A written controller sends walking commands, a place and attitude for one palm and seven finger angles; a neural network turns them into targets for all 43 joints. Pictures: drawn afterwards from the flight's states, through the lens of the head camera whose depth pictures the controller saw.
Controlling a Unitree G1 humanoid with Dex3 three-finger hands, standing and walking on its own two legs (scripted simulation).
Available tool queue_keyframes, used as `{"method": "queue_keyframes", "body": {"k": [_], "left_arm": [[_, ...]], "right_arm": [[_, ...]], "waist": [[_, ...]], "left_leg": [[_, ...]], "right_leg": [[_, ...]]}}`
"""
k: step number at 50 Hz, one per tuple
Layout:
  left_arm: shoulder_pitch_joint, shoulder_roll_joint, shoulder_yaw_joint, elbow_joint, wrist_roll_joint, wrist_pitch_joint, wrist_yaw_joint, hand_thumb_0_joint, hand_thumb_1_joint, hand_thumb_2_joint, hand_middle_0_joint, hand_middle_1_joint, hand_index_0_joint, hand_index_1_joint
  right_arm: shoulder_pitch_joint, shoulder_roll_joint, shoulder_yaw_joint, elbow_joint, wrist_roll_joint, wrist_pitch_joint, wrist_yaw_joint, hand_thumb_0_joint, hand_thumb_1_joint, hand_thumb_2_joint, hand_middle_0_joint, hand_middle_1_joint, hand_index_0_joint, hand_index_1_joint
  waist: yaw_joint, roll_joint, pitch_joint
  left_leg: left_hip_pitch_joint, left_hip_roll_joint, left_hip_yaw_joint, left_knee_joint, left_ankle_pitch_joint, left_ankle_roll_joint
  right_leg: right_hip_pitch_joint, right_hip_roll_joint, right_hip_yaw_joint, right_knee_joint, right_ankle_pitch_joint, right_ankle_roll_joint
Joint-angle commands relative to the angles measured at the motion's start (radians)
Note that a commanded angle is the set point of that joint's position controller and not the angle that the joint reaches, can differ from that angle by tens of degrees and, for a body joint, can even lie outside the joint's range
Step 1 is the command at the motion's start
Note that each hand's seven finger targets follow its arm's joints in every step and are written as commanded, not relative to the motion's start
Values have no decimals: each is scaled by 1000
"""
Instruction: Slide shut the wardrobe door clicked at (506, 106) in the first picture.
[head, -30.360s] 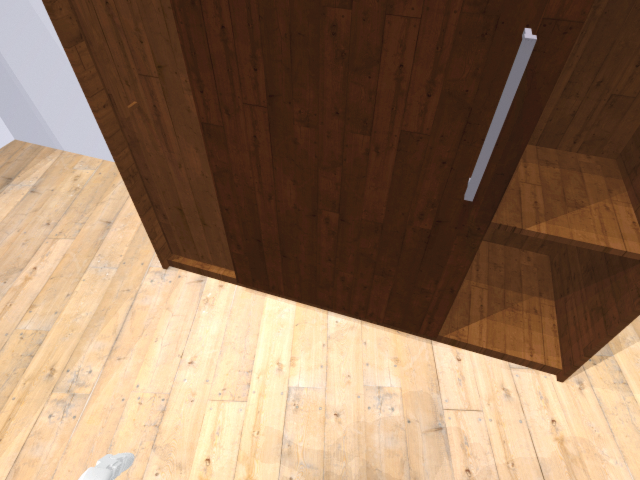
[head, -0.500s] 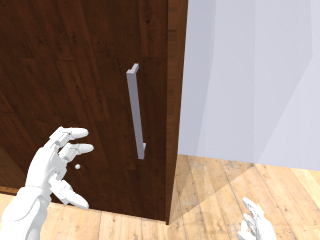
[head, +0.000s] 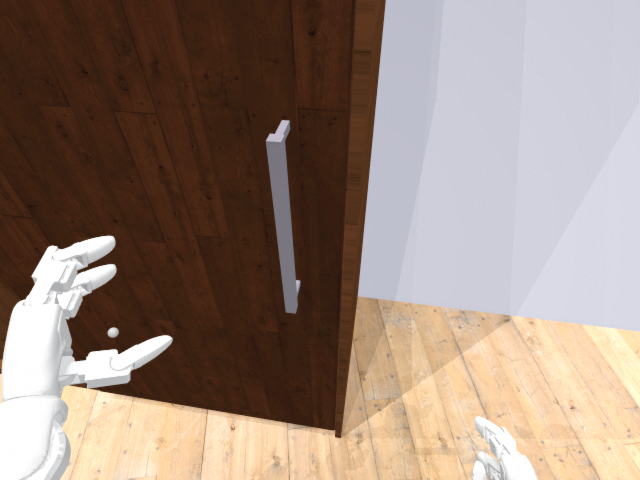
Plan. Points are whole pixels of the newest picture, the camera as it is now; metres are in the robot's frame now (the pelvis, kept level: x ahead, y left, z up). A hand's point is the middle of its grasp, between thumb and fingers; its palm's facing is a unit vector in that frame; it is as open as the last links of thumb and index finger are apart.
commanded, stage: draw the hand back to the body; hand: left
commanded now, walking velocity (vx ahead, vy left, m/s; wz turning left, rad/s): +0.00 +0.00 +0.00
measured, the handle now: (288, 231) +0.43 +0.11 +0.10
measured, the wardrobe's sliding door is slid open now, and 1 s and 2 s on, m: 0.00 0.00 0.00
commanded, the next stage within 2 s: step back with the hand held close in 0.68 s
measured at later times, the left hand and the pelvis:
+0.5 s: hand (79, 336) +0.19 +0.26 +0.16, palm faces +0.48 -0.80 -0.35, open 7.6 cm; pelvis +0.00 -0.01 +0.00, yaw +0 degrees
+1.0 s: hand (89, 323) +0.20 +0.25 +0.17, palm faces +0.42 -0.79 -0.45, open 7.4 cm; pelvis -0.02 +0.00 +0.00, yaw -2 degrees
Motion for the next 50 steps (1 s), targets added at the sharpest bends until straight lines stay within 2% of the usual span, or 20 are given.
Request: {"method": "queue_keyframes", "body": {"k": [1, 4, 5, 12, 15, 19, 22, 25, 27, 30, 38, 40, 41, 42, 43, 44, 46, 47, 48, 50], "left_arm": [[-114, 158, 115, -211, 5, -79, 15, 0, 393, 655, -218, -598, -218, -598], [-80, 171, 150, -170, -1, -78, 14, 0, 501, 707, -214, -534, -214, -534], [-74, 173, 156, -174, -1, -80, 12, 0, 538, 725, -213, -512, -213, -512], [-59, 220, 210, -253, 1, -89, 17, 0, 791, 848, -204, -364, -204, -364], [-50, 222, 223, -256, -4, -87, 21, 0, 900, 900, -200, -300, -200, -300], [-76, 193, 191, -222, -3, -80, 20, 0, 900, 900, -200, -300, -200, -300], [-78, 189, 184, -201, -2, -77, 20, 0, 900, 900, -200, -300, -200, -300], [-61, 200, 201, -211, -3, -81, 23, 0, 900, 900, -200, -300, -200, -300], [-70, 209, 201, -232, -2, -81, 22, 0, 900, 900, -200, -300, -200, -300], [-73, 212, 205, -248, -2, -85, 25, 0, 900, 900, -200, -300, -200, -300], [-58, 195, 202, -190, -4, -87, 21, 0, 900, 900, -200, -300, -200, -300], [-125, 214, 208, -203, -3, -93, 24, 0, 900, 900, -200, -300, -200, -300], [-272, 356, 346, -310, 9, -147, 37, 0, 900, 900, -200, -300, -200, -300], [-264, 343, 335, -269, 12, -168, 36, 0, 900, 900, -200, -300, -200, -300], [-149, 278, 288, -207, 21, -162, 34, 0, 900, 900, -200, -300, -200, -300], [-76, 225, 248, -191, 29, -157, 28, 0, 900, 900, -200, -300, -200, -300], [10, 192, 223, -192, 33, -156, 25, 0, 900, 900, -200, -300, -200, -300], [39, 185, 222, -206, 32, -161, 25, 0, 900, 900, -200, -300, -200, -300], [65, 200, 240, -205, 33, -159, 30, 0, 900, 900, -200, -300, -200, -300], [91, 223, 268, -242, 34, -160, 37, 0, 900, 900, -200, -300, -200, -300]], "right_arm": [[-163, -118, -52, -178, 6, -51, -2, 0, -900, -900, 200, 300, 200, 300], [-161, -120, -57, -178, 9, -34, -2, 0, -900, -900, 200, 300, 200, 300], [-162, -120, -60, -180, 10, -28, -1, 0, -900, -900, 200, 300, 200, 300], [-161, -116, -62, -186, 6, -23, 1, 0, -900, -900, 200, 300, 200, 300], [-158, -113, -64, -187, 4, -25, -2, 0, -900, -900, 200, 300, 200, 300], [-158, -116, -63, -179, 6, -22, -5, 0, -900, -900, 200, 300, 200, 300], [-162, -118, -66, -178, 9, -17, -7, 0, -900, -900, 200, 300, 200, 300], [-162, -116, -67, -178, 3, -17, -6, 0, -900, -900, 200, 300, 200, 300], [-166, -115, -67, -181, 5, -17, -6, 0, -900, -900, 200, 300, 200, 300], [-171, -109, -64, -182, 3, -23, -7, 0, -900, -900, 200, 300, 200, 300], [-173, -107, -65, -178, 7, -22, -9, 0, -900, -900, 200, 300, 200, 300], [-175, -110, -66, -175, 8, -23, -10, 0, -900, -900, 200, 300, 200, 300], [-157, -121, -48, -211, 13, -10, -7, 0, -900, -900, 200, 300, 200, 300], [-148, -105, -45, -189, 10, 0, -10, 0, -900, -900, 200, 300, 200, 300], [-159, -100, -44, -169, 2, 6, -9, 0, -900, -900, 200, 300, 200, 300], [-151, -106, -48, -178, -3, 14, -4, 0, -900, -900, 200, 300, 200, 300], [-144, -122, -60, -206, -3, 26, 0, 0, -900, -900, 200, 300, 200, 300], [-149, -124, -64, -214, -4, 32, -3, 0, -900, -900, 200, 300, 200, 300], [-142, -128, -68, -220, -3, 39, -2, 0, -900, -900, 200, 300, 200, 300], [-138, -128, -78, -237, 1, 52, -1, 0, -900, -900, 200, 300, 200, 300]], "waist": [[-3, 14, -42], [1, -38, -18], [2, -33, -29], [11, 78, -75], [8, 22, -71], [-4, 18, -23], [-4, 4, -17], [4, 5, -66], [5, 23, -66], [7, 46, -59], [1, 5, 6], [-4, 6, -3], [-39, 4, 85], [-46, -9, 91], [-48, -38, 89], [-49, -43, 48], [-45, -17, -50], [-41, 16, -100], [-40, 12, -139], [-40, -32, -196]], "left_leg": [[-76, 42, -57, -114, 199, -23], [-93, 41, -52, -118, 189, -19], [-87, 42, -49, -116, 197, -19], [-57, 39, -41, -103, 262, -28], [-55, 38, -39, -99, 265, -22], [-62, 37, -39, -106, 221, -19], [-58, 37, -36, -108, 197, -15], [-48, 32, -35, -103, 216, -11], [-45, 32, -35, -105, 210, -14], [-48, 29, -33, -105, 193, -13], [-64, 33, -30, -119, 135, -10], [-62, 29, -30, -121, 114, -8], [-126, 32, -34, -107, 11, 13], [-125, 24, -50, -93, -32, 14], [-94, 23, -52, -82, -1, 19], [-75, 27, -41, -77, 35, 19], [-58, 40, -32, -76, 115, 17], [-54, 48, -33, -89, 166, 14], [-61, 58, -36, -97, 194, 11], [-81, 73, -46, -97, 239, 10]], "right_leg": [[57, 1, 27, -58, 79, -31], [62, 2, 30, -66, 74, -31], [66, 2, 31, -65, 77, -31], [96, -1, 41, -61, 139, -33], [94, 1, 37, -68, 149, -30], [62, -1, 37, -84, 104, -28], [55, -2, 37, -94, 77, -27], [85, -6, 41, -88, 101, -28], [88, -4, 42, -91, 92, -28], [84, -5, 47, -102, 78, -29], [50, -3, 49, -130, 8, -27], [50, -5, 51, -136, -12, -25], [-83, -49, 192, -215, -15, -25], [-108, -76, 199, -242, -83, -28], [-138, -75, 211, -254, -68, -32], [-129, -78, 203, -242, -35, -30], [-76, -82, 176, -186, 75, -24], [-34, -78, 154, -145, 154, -22], [-6, -72, 144, -111, 196, -16], [31, -66, 128, -62, 259, -9]]}}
